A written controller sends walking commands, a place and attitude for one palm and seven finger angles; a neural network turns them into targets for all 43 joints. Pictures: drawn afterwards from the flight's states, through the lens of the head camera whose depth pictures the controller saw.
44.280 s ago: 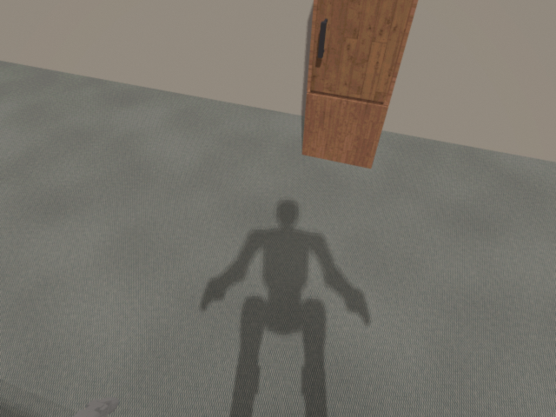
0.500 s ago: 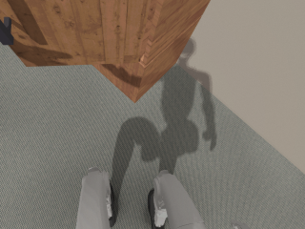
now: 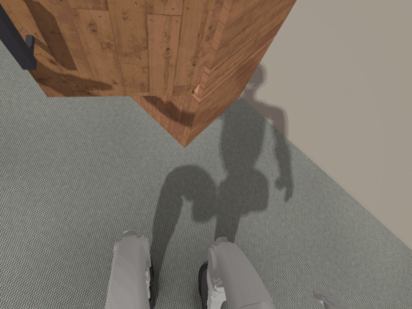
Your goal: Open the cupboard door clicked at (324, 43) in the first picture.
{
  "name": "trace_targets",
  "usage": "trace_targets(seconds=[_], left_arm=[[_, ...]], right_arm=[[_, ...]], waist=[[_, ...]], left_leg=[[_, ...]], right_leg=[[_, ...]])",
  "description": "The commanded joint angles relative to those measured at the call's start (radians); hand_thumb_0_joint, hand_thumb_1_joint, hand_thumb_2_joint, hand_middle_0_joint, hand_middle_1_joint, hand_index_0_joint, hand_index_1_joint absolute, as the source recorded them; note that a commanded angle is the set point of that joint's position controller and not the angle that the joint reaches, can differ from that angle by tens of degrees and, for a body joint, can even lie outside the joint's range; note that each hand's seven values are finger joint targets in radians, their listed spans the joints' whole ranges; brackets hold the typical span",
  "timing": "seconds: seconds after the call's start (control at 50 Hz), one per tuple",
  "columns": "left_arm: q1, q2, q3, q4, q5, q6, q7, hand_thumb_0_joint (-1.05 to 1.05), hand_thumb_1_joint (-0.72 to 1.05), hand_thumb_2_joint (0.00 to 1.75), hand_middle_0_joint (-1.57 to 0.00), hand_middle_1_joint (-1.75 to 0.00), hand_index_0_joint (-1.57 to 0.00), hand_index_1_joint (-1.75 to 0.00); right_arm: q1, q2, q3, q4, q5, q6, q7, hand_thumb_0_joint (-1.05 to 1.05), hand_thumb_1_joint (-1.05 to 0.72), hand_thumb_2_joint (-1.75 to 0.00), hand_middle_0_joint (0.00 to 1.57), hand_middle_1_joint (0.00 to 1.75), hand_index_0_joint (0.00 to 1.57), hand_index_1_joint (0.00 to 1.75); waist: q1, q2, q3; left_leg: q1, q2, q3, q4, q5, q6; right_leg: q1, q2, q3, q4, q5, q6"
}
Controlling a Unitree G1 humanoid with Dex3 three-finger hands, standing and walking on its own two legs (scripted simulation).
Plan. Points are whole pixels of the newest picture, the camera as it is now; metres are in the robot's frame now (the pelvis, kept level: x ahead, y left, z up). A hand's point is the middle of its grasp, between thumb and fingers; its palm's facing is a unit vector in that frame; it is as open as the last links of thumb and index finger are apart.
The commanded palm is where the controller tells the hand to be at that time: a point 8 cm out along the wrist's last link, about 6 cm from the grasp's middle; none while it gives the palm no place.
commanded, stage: move the hooked fingers beside the handle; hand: left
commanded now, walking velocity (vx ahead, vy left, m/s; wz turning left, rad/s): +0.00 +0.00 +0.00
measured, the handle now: (9, 22) +0.56 +0.31 +0.07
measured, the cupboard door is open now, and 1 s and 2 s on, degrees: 50 50 50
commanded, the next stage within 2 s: slide the fingers in behind the handle in 0.16 s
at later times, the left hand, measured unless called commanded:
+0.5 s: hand out of the picture +0.49 +0.34 +0.06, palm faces +0.12 -0.99 -0.01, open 14.0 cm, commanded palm +0.49 +0.36 +0.06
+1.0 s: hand out of the picture +0.50 +0.31 +0.06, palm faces +0.11 -0.99 -0.01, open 14.0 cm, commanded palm +0.49 +0.33 +0.06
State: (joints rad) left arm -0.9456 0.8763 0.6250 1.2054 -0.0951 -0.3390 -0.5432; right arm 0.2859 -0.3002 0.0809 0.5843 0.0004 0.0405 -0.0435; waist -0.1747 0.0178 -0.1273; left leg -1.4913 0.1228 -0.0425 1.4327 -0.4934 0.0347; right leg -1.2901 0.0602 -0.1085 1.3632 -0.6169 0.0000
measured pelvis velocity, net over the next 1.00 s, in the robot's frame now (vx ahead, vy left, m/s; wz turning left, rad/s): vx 0.00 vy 0.00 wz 0.01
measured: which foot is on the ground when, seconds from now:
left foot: down 0.00-1.00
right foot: down 0.00-1.00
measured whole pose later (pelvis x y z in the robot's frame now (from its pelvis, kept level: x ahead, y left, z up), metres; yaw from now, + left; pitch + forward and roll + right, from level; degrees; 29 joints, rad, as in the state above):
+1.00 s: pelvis +0.00 +0.00 +0.01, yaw +1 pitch +30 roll -7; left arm -0.91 0.75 0.55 1.16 -0.11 -0.36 -0.46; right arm 0.31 -0.28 0.07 0.62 0.00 0.04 -0.03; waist -0.17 0.03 -0.14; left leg -1.46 0.12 -0.03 1.41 -0.49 0.03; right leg -1.27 0.06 -0.10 1.35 -0.62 0.00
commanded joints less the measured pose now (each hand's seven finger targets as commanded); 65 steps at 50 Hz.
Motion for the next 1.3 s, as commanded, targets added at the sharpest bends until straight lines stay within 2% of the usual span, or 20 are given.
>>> trace_targets(seconds=[0.0, 0.08, 0.14, 0.22, 0.34, 0.38, 0.46, 0.54, 0.6, 0.68, 0.8, 0.88, 0.92, 0.98, 1.06, 1.1, 1.14, 1.18, 1.24, 1.28], left_arm=[[-0.349, 0.403, 0.078, -0.239, -0.012, -0.074, 0.029, 0.00, -0.50, 0.30, -0.30, -1.20, -0.30, -1.20], [-0.331, 0.422, 0.095, -0.251, -0.015, -0.070, 0.025, 0.00, -0.50, 0.30, -0.30, -1.20, -0.30, -1.20], [-0.354, 0.386, 0.064, -0.250, -0.020, -0.069, 0.009, 0.00, -0.50, 0.30, -0.30, -1.20, -0.30, -1.20], [-0.325, 0.349, 0.033, -0.167, -0.029, -0.040, -0.015, 0.00, -0.50, 0.30, -0.30, -1.20, -0.30, -1.20], [-0.352, 0.312, 0.001, -0.199, -0.031, -0.047, -0.010, 0.00, -0.50, 0.30, -0.30, -1.20, -0.30, -1.20], [-0.355, 0.300, -0.004, -0.192, -0.037, -0.050, 0.000, 0.00, -0.50, 0.30, -0.30, -1.20, -0.30, -1.20], [-0.362, 0.363, 0.048, -0.235, -0.030, -0.066, 0.025, 0.00, -0.50, 0.30, -0.30, -1.20, -0.30, -1.20], [-0.335, 0.345, 0.048, -0.283, -0.022, -0.073, 0.050, 0.00, -0.50, 0.30, -0.30, -1.20, -0.30, -1.20], [-0.335, 0.282, 0.016, -0.292, -0.027, -0.071, 0.060, 0.00, -0.50, 0.30, -0.30, -1.20, -0.30, -1.20], [-0.323, 0.283, 0.015, -0.237, -0.029, -0.053, 0.062, 0.00, -0.50, 0.30, -0.30, -1.20, -0.30, -1.20], [-0.338, 0.183, -0.058, -0.255, -0.030, -0.077, 0.076, 0.00, -0.50, 0.30, -0.30, -1.20, -0.30, -1.20], [-0.330, 0.159, -0.062, -0.265, -0.039, -0.079, 0.089, 0.00, -0.50, 0.30, -0.30, -1.20, -0.30, -1.20], [-0.301, 0.203, -0.019, -0.245, -0.041, -0.079, 0.092, 0.00, -0.50, 0.30, -0.30, -1.20, -0.30, -1.20], [-0.322, 0.198, -0.031, -0.224, -0.032, -0.068, 0.108, 0.00, -0.50, 0.30, -0.30, -1.20, -0.30, -1.20], [-0.331, 0.236, 0.008, -0.313, -0.022, -0.112, 0.135, 0.00, -0.50, 0.30, -0.30, -1.20, -0.30, -1.20], [-0.317, 0.201, -0.006, -0.335, -0.028, -0.131, 0.133, 0.00, -0.50, 0.30, -0.30, -1.20, -0.30, -1.20], [-0.308, 0.148, -0.043, -0.310, -0.034, -0.123, 0.126, 0.00, -0.50, 0.30, -0.30, -1.20, -0.30, -1.20], [-0.275, 0.145, -0.041, -0.281, -0.039, -0.102, 0.116, 0.00, -0.50, 0.30, -0.30, -1.20, -0.30, -1.20], [-0.298, 0.072, -0.100, -0.284, -0.045, -0.083, 0.107, 0.00, -0.50, 0.30, -0.30, -1.20, -0.30, -1.20], [-0.303, 0.098, -0.079, -0.276, -0.045, -0.079, 0.118, 0.00, -0.50, 0.30, -0.30, -1.20, -0.30, -1.20]], right_arm=[[0.196, -0.217, -0.072, -0.023, -0.001, -0.004, -0.014, 0.00, -0.90, -0.90, 0.20, 0.30, 0.20, 0.30], [0.192, -0.221, -0.074, -0.027, 0.003, -0.001, -0.011, 0.00, -0.90, -0.90, 0.20, 0.30, 0.20, 0.30], [0.191, -0.219, -0.074, -0.016, 0.003, 0.002, -0.011, 0.00, -0.90, -0.90, 0.20, 0.30, 0.20, 0.30], [0.197, -0.220, -0.070, -0.018, 0.012, -0.001, -0.018, 0.00, -0.90, -0.90, 0.20, 0.30, 0.20, 0.30], [0.200, -0.215, -0.073, -0.012, 0.008, -0.009, -0.019, 0.00, -0.90, -0.90, 0.20, 0.30, 0.20, 0.30], [0.199, -0.213, -0.072, -0.010, 0.010, -0.011, -0.019, 0.00, -0.90, -0.90, 0.20, 0.30, 0.20, 0.30], [0.197, -0.213, -0.072, -0.012, 0.005, -0.013, -0.016, 0.00, -0.90, -0.90, 0.20, 0.30, 0.20, 0.30], [0.197, -0.209, -0.078, -0.011, 0.002, -0.009, -0.007, 0.00, -0.90, -0.90, 0.20, 0.30, 0.20, 0.30], [0.197, -0.201, -0.081, -0.011, 0.003, -0.011, -0.001, 0.00, -0.90, -0.90, 0.20, 0.30, 0.20, 0.30], [0.199, -0.206, -0.081, -0.004, 0.007, -0.008, -0.009, 0.00, -0.90, -0.90, 0.20, 0.30, 0.20, 0.30], [0.203, -0.199, -0.085, 0.005, 0.000, -0.019, -0.006, 0.00, -0.90, -0.90, 0.20, 0.30, 0.20, 0.30], [0.207, -0.197, -0.090, 0.007, -0.001, -0.018, -0.004, 0.00, -0.90, -0.90, 0.20, 0.30, 0.20, 0.30], [0.207, -0.201, -0.089, 0.004, -0.002, -0.014, -0.004, 0.00, -0.90, -0.90, 0.20, 0.30, 0.20, 0.30], [0.202, -0.192, -0.084, -0.003, 0.003, -0.013, -0.004, 0.00, -0.90, -0.90, 0.20, 0.30, 0.20, 0.30], [0.204, -0.189, -0.090, 0.002, -0.007, -0.015, 0.003, 0.00, -0.90, -0.90, 0.20, 0.30, 0.20, 0.30], [0.208, -0.187, -0.094, 0.007, -0.009, -0.014, 0.009, 0.00, -0.90, -0.90, 0.20, 0.30, 0.20, 0.30], [0.203, -0.185, -0.096, 0.015, -0.006, -0.010, 0.012, 0.00, -0.90, -0.90, 0.20, 0.30, 0.20, 0.30], [0.208, -0.188, -0.098, 0.013, -0.002, -0.006, 0.011, 0.00, -0.90, -0.90, 0.20, 0.30, 0.20, 0.30], [0.207, -0.185, -0.100, 0.014, 0.000, -0.006, 0.009, 0.00, -0.90, -0.90, 0.20, 0.30, 0.20, 0.30], [0.209, -0.187, -0.101, 0.016, 0.001, -0.006, 0.004, 0.00, -0.90, -0.90, 0.20, 0.30, 0.20, 0.30]], waist=[[0.037, 0.325, -0.582], [0.042, 0.313, -0.607], [0.029, 0.323, -0.599], [0.012, 0.242, -0.541], [0.013, 0.281, -0.551], [0.005, 0.250, -0.534], [0.032, 0.290, -0.584], [0.040, 0.316, -0.607], [0.031, 0.308, -0.593], [0.018, 0.239, -0.538], [0.008, 0.288, -0.541], [0.011, 0.268, -0.563], [0.023, 0.246, -0.574], [0.009, 0.204, -0.520], [0.037, 0.286, -0.617], [0.034, 0.286, -0.640], [0.016, 0.263, -0.596], [0.019, 0.236, -0.579], [0.006, 0.242, -0.562], [0.006, 0.207, -0.541]], left_leg=[[0.782, -0.022, -0.103, -0.129, 0.382, -0.006], [0.782, -0.022, -0.097, -0.132, 0.376, -0.006], [0.800, -0.019, -0.108, -0.135, 0.360, -0.008], [0.710, -0.025, -0.094, -0.130, 0.302, 0.005], [0.735, -0.022, -0.103, -0.127, 0.296, 0.001], [0.702, -0.025, -0.094, -0.125, 0.273, 0.006], [0.712, -0.027, -0.089, -0.122, 0.304, 0.004], [0.774, -0.022, -0.095, -0.137, 0.348, -0.004], [0.783, -0.023, -0.101, -0.148, 0.331, -0.004], [0.712, -0.026, -0.088, -0.151, 0.280, 0.003], [0.793, -0.025, -0.109, -0.165, 0.302, -0.006], [0.793, -0.028, -0.103, -0.167, 0.319, -0.004], [0.769, -0.030, -0.095, -0.158, 0.346, -0.002], [0.679, -0.034, -0.070, -0.148, 0.309, 0.009], [0.766, -0.032, -0.074, -0.144, 0.385, -0.003], [0.809, -0.030, -0.087, -0.145, 0.426, -0.006], [0.801, -0.028, -0.087, -0.152, 0.398, -0.006], [0.769, -0.031, -0.081, -0.158, 0.374, -0.002], [0.787, -0.033, -0.088, -0.172, 0.342, -0.002], [0.750, -0.034, -0.081, -0.171, 0.322, 0.002]], right_leg=[[-0.035, 0.027, 0.029, -0.151, 0.254, -0.036], [-0.004, 0.029, 0.033, -0.161, 0.259, -0.032], [-0.038, 0.028, 0.028, -0.162, 0.244, -0.032], [-0.014, 0.029, 0.035, -0.176, 0.229, -0.025], [-0.061, 0.026, 0.033, -0.166, 0.218, -0.030], [-0.041, 0.027, 0.040, -0.176, 0.211, -0.028], [-0.009, 0.026, 0.043, -0.162, 0.223, -0.031], [-0.010, 0.026, 0.037, -0.165, 0.245, -0.032], [-0.015, 0.025, 0.036, -0.173, 0.240, -0.033], [0.017, 0.025, 0.040, -0.190, 0.222, -0.026], [-0.045, 0.019, 0.033, -0.185, 0.228, -0.034], [-0.014, 0.016, 0.034, -0.192, 0.245, -0.032], [0.012, 0.014, 0.037, -0.187, 0.264, -0.031], [0.055, 0.018, 0.050, -0.197, 0.262, -0.022], [0.059, 0.019, 0.050, -0.180, 0.298, -0.031], [0.047, 0.021, 0.044, -0.172, 0.317, -0.035], [0.035, 0.020, 0.041, -0.186, 0.303, -0.029], [0.061, 0.019, 0.043, -0.196, 0.300, -0.028], [0.028, 0.015, 0.039, -0.206, 0.275, -0.027], [0.053, 0.016, 0.044, -0.212, 0.273, -0.025]])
